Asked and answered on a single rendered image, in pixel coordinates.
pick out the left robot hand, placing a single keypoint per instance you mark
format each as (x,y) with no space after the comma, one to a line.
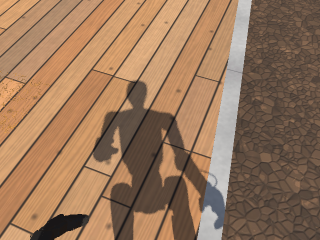
(59,225)

